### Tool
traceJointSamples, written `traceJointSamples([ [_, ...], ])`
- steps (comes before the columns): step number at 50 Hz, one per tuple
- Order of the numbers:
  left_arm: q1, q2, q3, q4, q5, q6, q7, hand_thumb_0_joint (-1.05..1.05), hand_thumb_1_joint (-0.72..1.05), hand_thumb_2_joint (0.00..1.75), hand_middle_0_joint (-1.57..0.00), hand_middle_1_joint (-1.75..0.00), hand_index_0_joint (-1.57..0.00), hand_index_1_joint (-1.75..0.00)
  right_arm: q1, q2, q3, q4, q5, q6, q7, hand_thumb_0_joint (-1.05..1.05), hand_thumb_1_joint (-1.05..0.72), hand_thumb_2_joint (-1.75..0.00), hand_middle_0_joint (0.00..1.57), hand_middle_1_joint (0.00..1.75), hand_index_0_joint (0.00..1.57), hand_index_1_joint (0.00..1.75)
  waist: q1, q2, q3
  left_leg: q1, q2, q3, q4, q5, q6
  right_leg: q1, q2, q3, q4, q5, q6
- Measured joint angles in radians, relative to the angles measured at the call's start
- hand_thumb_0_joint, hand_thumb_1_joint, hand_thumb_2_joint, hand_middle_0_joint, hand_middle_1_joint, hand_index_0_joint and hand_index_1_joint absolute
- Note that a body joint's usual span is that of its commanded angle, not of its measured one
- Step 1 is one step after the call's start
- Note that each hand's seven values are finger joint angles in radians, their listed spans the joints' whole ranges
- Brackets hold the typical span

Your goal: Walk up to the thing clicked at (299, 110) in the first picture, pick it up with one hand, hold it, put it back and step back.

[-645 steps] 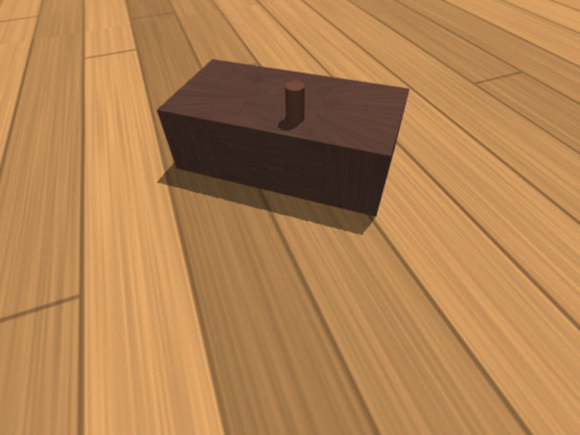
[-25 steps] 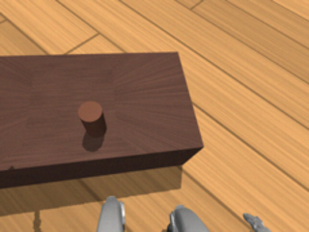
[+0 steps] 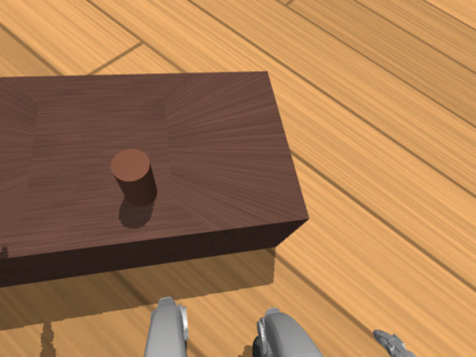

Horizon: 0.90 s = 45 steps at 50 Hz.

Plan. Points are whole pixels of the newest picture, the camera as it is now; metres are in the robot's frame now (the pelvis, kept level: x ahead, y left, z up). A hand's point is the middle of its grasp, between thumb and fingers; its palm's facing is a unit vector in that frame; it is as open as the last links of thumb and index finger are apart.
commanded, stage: go down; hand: left
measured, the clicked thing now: (136, 179) +0.52 +0.19 -0.24
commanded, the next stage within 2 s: approach in 1.86 s
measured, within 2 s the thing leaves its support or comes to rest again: neither
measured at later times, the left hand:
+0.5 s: hand out of the picture +0.43 +0.40 +0.06, palm faces +0.22 -0.97 -0.03, open 17.1 cm
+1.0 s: hand out of the picture +0.43 +0.40 +0.06, palm faces +0.22 -0.97 -0.02, open 17.0 cm
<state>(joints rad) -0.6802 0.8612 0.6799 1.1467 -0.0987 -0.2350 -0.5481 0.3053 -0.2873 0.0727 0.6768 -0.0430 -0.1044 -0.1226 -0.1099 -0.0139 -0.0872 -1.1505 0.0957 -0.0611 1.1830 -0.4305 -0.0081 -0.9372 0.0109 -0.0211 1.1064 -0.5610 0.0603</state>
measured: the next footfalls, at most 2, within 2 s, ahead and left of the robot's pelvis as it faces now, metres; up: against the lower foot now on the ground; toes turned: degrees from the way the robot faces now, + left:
none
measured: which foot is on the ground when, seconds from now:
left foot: down 0.00-1.00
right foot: down 0.00-1.00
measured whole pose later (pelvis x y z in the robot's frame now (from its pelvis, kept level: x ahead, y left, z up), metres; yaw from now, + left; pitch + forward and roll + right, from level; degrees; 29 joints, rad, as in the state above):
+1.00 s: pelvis +0.00 +0.00 -0.01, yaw +0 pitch +24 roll -7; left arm -0.74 0.90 0.72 1.14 -0.13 -0.27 -0.58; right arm 0.30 -0.28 0.10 0.67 -0.04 -0.09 -0.12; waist -0.12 -0.01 -0.09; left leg -1.20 0.10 -0.07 1.22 -0.44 0.00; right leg -0.98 0.01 -0.03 1.13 -0.57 0.06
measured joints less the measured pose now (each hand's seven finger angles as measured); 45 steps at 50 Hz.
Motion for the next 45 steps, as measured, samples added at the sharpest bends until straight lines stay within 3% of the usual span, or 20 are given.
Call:
traceJointSamples([
  [31, -0.044, 0.049, 0.020, 0.008, -0.016, 0.000, -0.023, -0.01, -0.42, 0.06, -0.04, -0.02, -0.02, -0.04, 0.003, -0.002, 0.017, -0.013, 0.003, 0.009, 0.000, 0.00, -0.90, -0.90, 0.20, 0.30, 0.20, 0.30, -0.013, 0.002, -0.003, -0.022, 0.002, -0.007, 0.015, -0.008, 0.003, -0.015, 0.004, -0.004, 0.002, -0.002, 0.004],
  [37, -0.043, 0.032, 0.009, -0.003, -0.026, -0.007, -0.033, -0.01, -0.42, 0.06, -0.04, -0.02, -0.03, -0.04, 0.005, 0.000, 0.016, -0.001, 0.002, 0.007, 0.002, 0.00, -0.90, -0.90, 0.20, 0.30, 0.20, 0.30, -0.003, 0.002, -0.003, -0.026, -0.001, -0.007, 0.015, -0.007, 0.004, -0.017, 0.001, -0.005, 0.001, -0.001, 0.003],
  [45, -0.065, 0.037, 0.021, 0.009, -0.029, -0.028, -0.033, -0.01, -0.41, 0.06, -0.04, -0.03, -0.03, -0.04, -0.002, 0.004, 0.023, 0.004, 0.001, 0.008, 0.000, 0.00, -0.90, -0.90, 0.20, 0.30, 0.20, 0.30, -0.012, -0.001, -0.002, -0.046, -0.002, -0.011, 0.030, -0.010, 0.005, -0.035, 0.002, -0.007, 0.017, -0.007, 0.003],
])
